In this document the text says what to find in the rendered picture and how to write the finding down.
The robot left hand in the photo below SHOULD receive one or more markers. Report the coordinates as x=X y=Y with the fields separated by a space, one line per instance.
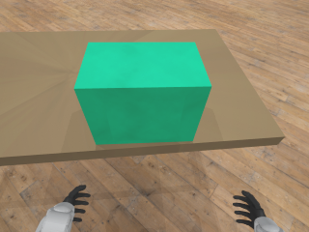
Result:
x=77 y=194

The carton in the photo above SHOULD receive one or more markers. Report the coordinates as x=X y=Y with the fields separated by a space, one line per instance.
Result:
x=142 y=92

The robot right hand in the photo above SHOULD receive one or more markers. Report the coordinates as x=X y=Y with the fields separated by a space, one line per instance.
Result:
x=252 y=206

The table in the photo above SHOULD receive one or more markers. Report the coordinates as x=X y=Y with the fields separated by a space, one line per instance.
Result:
x=41 y=119

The left robot forearm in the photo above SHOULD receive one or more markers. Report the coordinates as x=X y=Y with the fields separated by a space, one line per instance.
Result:
x=58 y=218

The right robot forearm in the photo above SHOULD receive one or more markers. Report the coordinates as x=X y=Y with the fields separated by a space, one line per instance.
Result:
x=266 y=224

